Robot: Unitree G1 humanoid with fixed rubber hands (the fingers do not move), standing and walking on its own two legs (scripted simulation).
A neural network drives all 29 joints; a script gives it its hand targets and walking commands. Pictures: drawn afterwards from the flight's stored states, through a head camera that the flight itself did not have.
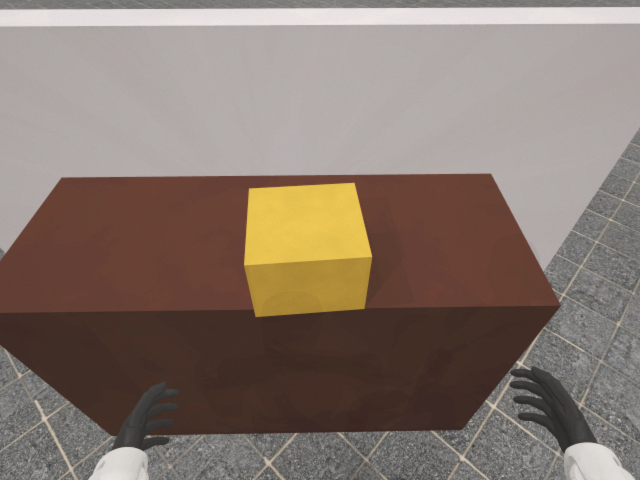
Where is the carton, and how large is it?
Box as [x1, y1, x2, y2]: [244, 183, 371, 316]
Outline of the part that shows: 354,183 249,189 244,266 255,316 364,308 371,254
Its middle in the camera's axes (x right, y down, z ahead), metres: -0.03 +0.01 +0.69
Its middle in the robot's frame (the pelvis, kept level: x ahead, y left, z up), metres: +0.50 +0.04 -0.03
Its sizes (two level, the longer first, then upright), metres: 0.193 0.182 0.141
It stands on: a pedestal, 0.67 m high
